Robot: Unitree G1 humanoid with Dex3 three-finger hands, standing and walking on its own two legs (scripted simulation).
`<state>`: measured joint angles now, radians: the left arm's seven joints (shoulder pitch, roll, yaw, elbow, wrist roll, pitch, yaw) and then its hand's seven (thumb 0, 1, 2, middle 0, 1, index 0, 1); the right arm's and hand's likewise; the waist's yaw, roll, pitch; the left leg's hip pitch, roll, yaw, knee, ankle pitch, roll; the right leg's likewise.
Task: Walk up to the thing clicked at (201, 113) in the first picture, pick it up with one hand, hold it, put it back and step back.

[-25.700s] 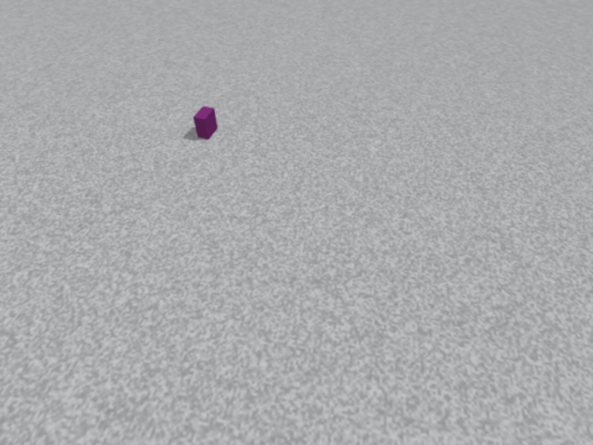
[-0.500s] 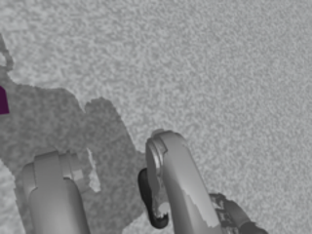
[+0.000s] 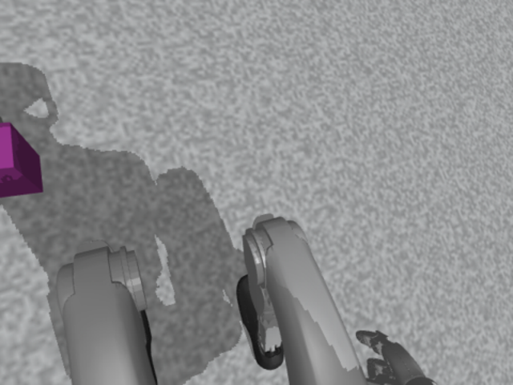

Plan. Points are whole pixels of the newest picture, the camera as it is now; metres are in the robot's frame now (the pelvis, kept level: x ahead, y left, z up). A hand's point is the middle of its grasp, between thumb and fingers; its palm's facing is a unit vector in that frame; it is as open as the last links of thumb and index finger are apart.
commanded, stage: lift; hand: left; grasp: from above
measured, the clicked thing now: out of the picture +0.46 +0.34 -0.21
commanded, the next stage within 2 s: hold in 1.72 s
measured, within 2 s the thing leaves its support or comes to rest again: neither
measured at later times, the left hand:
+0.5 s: hand out of the picture +0.41 +0.34 -0.05, palm faces -0.48 -0.11 -0.87, open 10.1 cm
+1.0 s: hand out of the picture +0.34 +0.32 +0.15, palm faces -0.43 -0.12 -0.89, open 10.1 cm
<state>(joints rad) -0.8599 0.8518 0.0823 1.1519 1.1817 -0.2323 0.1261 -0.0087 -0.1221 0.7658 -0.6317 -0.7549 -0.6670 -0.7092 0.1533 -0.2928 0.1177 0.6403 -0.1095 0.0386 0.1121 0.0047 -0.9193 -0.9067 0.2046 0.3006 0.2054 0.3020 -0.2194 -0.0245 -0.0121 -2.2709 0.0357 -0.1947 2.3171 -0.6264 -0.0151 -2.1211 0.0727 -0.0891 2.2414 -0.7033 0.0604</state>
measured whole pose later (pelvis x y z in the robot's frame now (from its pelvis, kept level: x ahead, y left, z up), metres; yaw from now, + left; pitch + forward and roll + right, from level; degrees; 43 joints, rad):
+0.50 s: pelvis +0.00 +0.00 +0.07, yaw +3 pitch +34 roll -8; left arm -0.67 0.73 0.03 0.93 1.07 -0.14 0.03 -0.01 -0.14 0.77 -0.66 -0.73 -0.69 -0.68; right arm 0.18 -0.26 0.04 0.63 -0.04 0.06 0.07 0.01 -0.92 -0.91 0.21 0.30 0.21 0.30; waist -0.17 0.01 -0.14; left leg -2.08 0.05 -0.13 2.10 -0.62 0.00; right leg -1.96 0.05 -0.05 2.04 -0.69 0.05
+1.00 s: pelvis +0.02 +0.01 +0.23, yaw +8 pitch +24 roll -5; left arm -0.32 0.59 -0.08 0.61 0.97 -0.05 0.03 -0.01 -0.13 0.76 -0.66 -0.72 -0.70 -0.67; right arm 0.18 -0.24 0.01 0.66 0.01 0.05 -0.03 0.01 -0.90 -0.90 0.21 0.30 0.21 0.30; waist -0.10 0.03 -0.16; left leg -1.44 0.05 -0.07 1.57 -0.56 0.00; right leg -1.34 0.03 -0.02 1.53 -0.61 0.05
